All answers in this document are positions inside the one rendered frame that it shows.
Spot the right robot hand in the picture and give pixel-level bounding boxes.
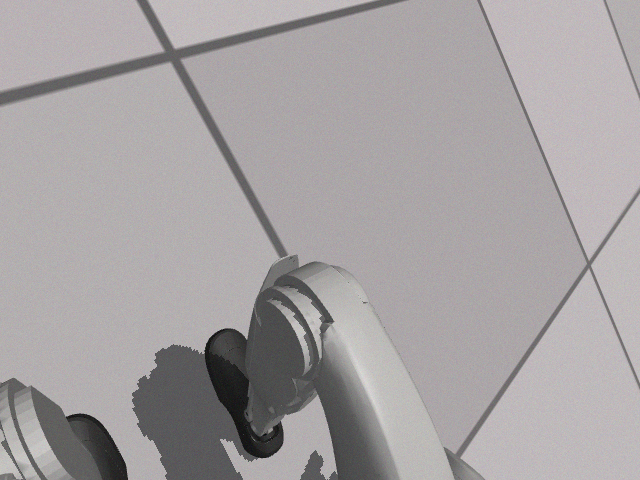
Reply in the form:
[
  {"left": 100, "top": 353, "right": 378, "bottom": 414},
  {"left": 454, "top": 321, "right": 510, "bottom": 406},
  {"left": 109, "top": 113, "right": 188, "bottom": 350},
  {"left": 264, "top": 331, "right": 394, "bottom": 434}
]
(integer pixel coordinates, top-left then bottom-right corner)
[{"left": 444, "top": 447, "right": 485, "bottom": 480}]

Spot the right robot foot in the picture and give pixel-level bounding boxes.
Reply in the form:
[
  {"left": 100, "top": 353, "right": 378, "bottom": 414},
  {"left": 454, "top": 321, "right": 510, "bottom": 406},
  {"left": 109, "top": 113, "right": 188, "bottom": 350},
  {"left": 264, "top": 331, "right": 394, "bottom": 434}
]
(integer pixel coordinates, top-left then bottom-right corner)
[{"left": 205, "top": 328, "right": 284, "bottom": 458}]

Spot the left robot foot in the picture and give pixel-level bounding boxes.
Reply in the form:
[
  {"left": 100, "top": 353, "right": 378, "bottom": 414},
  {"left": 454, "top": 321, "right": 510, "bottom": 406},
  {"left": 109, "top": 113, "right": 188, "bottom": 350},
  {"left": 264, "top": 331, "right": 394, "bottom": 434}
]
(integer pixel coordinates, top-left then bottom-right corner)
[{"left": 66, "top": 414, "right": 128, "bottom": 480}]

